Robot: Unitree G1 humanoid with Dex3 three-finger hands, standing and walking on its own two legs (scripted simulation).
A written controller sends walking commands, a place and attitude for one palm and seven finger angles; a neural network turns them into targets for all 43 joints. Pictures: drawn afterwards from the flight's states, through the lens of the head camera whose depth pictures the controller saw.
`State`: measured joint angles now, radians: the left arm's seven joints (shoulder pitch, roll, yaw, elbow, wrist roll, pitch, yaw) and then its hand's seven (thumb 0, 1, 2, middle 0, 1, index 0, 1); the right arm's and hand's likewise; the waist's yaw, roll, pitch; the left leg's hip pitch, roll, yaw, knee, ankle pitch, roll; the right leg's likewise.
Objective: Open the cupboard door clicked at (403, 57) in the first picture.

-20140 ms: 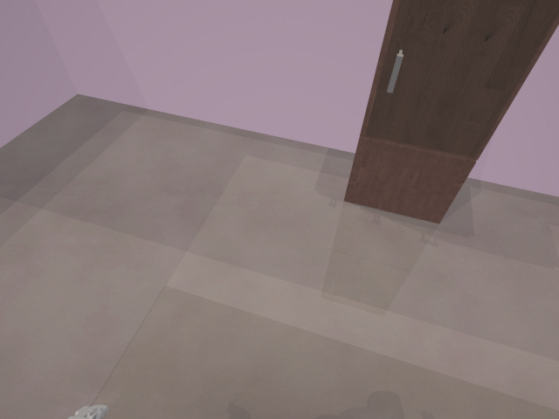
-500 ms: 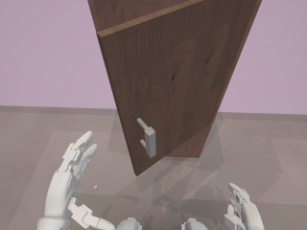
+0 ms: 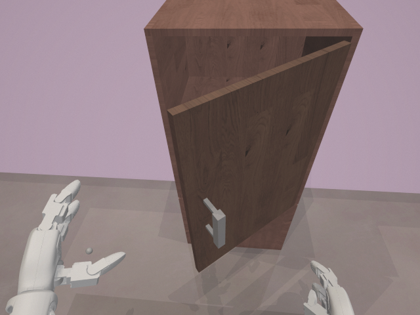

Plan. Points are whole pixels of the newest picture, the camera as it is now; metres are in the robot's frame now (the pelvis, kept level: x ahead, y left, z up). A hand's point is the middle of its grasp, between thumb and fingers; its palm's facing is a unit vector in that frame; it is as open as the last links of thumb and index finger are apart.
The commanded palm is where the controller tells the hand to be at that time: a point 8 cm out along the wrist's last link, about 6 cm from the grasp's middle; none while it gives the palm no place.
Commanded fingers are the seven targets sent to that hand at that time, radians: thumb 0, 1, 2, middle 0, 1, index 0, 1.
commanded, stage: draw the hand back to the body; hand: left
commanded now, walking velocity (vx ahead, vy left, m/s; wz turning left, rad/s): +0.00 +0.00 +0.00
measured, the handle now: (213, 223) +0.33 +0.04 -0.04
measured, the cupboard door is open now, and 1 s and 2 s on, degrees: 40 40 40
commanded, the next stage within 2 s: step back with the hand held close in 0.70 s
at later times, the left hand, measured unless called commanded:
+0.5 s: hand (40, 212) +0.20 +0.26 +0.18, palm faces +0.47 -0.78 -0.40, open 7.8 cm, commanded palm +0.15 +0.29 +0.19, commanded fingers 0.00 0.90 0.90 -0.20 -0.30 -0.20 -0.30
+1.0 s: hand (39, 217) +0.19 +0.26 +0.18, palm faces +0.42 -0.77 -0.47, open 7.4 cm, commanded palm +0.13 +0.29 +0.20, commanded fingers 0.00 0.90 0.90 -0.20 -0.30 -0.20 -0.30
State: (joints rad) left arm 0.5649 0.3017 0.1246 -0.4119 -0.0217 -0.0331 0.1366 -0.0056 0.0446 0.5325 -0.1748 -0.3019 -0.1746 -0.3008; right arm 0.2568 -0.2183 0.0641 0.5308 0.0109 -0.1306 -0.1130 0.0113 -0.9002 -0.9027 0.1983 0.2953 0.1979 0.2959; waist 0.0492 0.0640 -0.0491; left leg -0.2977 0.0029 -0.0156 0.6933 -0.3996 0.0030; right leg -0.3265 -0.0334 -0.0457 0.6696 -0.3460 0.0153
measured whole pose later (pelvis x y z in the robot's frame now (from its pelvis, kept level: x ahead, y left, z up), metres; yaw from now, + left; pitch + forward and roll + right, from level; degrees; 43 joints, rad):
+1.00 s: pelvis -0.01 -0.01 +0.02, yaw -1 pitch -1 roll -1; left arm 0.49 0.37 0.40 -0.41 -0.04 -0.15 0.12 0.01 0.89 0.90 -0.21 -0.30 -0.21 -0.30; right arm 0.16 -0.24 0.02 0.61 -0.01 -0.08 -0.08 0.01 -0.90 -0.90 0.20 0.30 0.20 0.30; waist 0.02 0.06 0.03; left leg -0.16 0.03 -0.01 0.43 -0.25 -0.01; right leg -0.18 -0.01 -0.04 0.38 -0.17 0.00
